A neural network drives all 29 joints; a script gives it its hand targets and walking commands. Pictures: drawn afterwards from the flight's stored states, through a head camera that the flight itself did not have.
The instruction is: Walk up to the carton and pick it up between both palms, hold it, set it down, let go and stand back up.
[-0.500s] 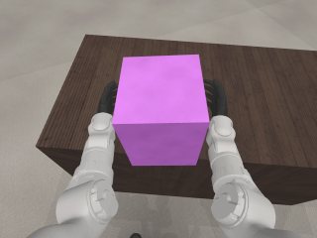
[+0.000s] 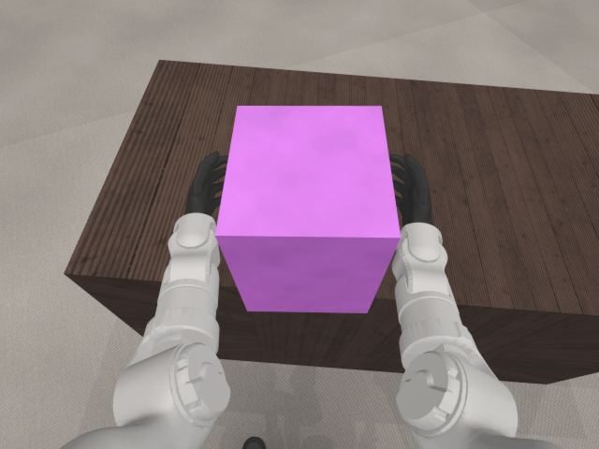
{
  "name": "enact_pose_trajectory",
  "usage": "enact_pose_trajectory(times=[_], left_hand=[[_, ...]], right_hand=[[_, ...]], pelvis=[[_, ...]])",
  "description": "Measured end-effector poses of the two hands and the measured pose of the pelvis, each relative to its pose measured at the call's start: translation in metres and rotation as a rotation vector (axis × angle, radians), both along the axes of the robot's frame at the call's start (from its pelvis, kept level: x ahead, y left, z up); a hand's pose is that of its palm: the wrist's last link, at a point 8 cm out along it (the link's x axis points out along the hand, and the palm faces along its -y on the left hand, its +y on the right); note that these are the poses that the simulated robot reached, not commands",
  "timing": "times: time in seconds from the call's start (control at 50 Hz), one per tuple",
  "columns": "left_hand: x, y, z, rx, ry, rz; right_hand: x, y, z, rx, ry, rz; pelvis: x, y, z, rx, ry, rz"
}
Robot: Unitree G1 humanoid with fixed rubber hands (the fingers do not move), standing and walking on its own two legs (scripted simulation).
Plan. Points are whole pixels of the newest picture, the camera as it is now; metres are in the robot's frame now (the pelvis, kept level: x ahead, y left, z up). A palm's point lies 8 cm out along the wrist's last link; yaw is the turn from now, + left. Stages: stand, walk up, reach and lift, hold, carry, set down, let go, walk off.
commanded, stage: set down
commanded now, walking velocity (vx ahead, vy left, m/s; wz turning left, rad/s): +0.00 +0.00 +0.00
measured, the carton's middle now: (307, 218) +0.44 +0.04 -0.01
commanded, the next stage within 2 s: none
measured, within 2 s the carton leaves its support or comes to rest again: rests again in 1.00 s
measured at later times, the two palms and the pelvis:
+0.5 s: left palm (204, 210) +0.41 +0.19 +0.03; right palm (415, 218) +0.42 -0.10 +0.05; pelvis +0.00 +0.00 +0.00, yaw +0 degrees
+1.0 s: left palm (206, 212) +0.41 +0.19 +0.03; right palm (415, 223) +0.42 -0.10 +0.04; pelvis -0.01 +0.00 +0.00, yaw -1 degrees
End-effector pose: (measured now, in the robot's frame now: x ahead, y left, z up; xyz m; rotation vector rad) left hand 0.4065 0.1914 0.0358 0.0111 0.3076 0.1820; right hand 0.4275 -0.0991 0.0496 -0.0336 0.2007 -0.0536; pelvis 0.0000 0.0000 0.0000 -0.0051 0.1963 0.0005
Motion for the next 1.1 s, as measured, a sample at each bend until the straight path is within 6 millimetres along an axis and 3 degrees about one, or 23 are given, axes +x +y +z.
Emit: enact_pose_trajectory(times=[0.92, 1.1], left_hand=[[0.003, -0.005, -0.007, 0.010, -0.016, -0.011], [0.005, 0.001, -0.019, 0.002, 0.016, 0.018]], right_hand=[[-0.007, -0.006, -0.012, -0.019, 0.023, -0.009], [0.004, -0.002, -0.017, -0.001, 0.095, 0.035]], pelvis=[[-0.004, -0.002, -0.003, -0.001, 0.026, -0.010], [-0.009, -0.002, -0.009, -0.013, 0.099, -0.022]])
